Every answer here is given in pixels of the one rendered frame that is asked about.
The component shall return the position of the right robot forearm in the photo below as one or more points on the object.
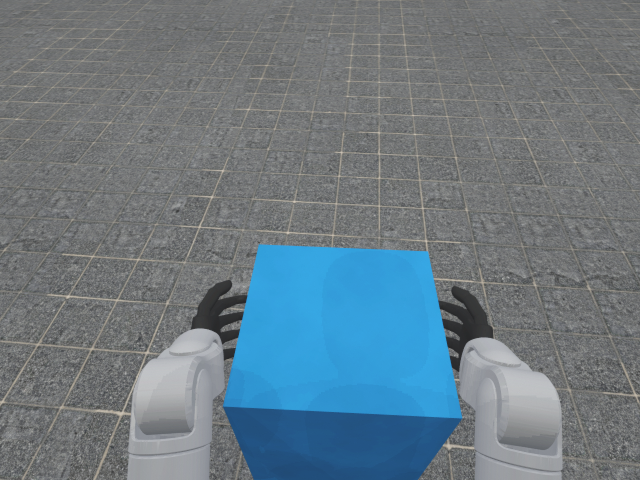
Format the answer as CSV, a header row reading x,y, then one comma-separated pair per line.
x,y
518,418

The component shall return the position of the left robot forearm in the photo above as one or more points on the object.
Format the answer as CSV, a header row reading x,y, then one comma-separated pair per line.
x,y
172,405

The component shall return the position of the carton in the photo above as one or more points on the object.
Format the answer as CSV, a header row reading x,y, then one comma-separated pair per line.
x,y
341,369

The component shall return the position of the robot left hand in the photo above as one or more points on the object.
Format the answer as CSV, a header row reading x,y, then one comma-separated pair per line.
x,y
209,310

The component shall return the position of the robot right hand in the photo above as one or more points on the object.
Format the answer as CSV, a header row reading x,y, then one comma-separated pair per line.
x,y
474,319

